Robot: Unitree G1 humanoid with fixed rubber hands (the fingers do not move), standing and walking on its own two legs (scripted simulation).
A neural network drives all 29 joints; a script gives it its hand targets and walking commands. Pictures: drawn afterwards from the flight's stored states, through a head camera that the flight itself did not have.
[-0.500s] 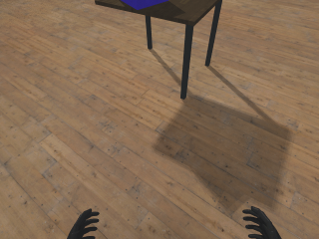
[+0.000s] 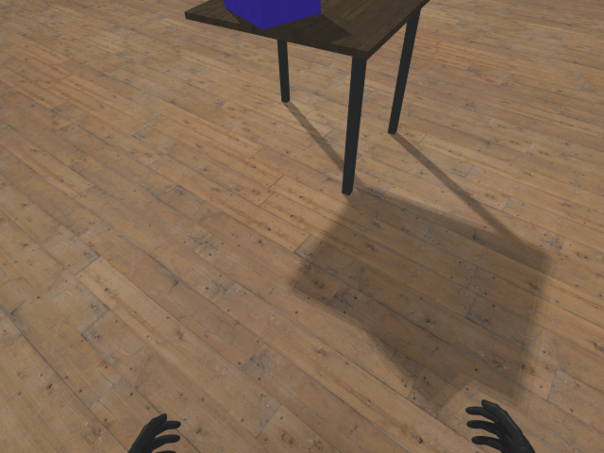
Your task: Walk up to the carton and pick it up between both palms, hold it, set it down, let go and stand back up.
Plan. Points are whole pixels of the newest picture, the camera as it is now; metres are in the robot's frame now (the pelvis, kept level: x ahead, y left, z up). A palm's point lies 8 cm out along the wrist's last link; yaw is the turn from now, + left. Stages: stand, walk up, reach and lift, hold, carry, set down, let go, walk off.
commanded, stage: stand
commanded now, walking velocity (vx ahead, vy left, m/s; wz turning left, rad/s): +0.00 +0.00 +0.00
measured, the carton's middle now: out of the picture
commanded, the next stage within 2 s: walk up in 0.46 s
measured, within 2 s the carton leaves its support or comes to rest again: neither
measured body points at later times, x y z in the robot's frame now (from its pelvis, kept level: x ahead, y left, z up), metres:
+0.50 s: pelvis +0.00 +0.00 +0.00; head +0.00 +0.00 +0.45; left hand +0.12 +0.25 -0.10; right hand +0.12 -0.25 -0.10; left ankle +0.01 +0.12 -0.73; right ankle +0.01 -0.12 -0.73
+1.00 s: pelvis +0.07 -0.03 -0.02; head +0.06 -0.05 +0.43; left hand +0.25 +0.23 -0.08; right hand +0.04 -0.33 -0.15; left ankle +0.01 +0.11 -0.71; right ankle +0.11 -0.15 -0.73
